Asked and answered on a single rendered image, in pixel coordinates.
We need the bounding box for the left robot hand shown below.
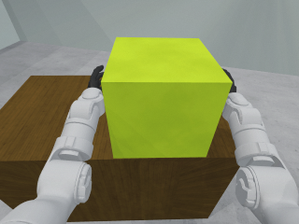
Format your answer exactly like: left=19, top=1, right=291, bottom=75
left=87, top=65, right=105, bottom=91

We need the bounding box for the right robot hand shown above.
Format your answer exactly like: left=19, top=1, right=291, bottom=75
left=222, top=68, right=236, bottom=93

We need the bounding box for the right robot upper arm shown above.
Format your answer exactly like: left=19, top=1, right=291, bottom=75
left=235, top=165, right=299, bottom=224

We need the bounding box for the left robot upper arm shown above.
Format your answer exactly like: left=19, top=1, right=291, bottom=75
left=0, top=159, right=92, bottom=224

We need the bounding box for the robot left forearm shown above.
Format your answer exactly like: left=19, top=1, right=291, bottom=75
left=36, top=88, right=106, bottom=196

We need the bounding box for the carton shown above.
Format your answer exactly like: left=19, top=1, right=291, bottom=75
left=101, top=37, right=233, bottom=159

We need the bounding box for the pedestal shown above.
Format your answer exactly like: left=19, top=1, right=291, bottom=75
left=0, top=75, right=240, bottom=222

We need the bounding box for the robot right forearm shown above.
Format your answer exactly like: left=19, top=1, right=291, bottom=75
left=221, top=92, right=299, bottom=203

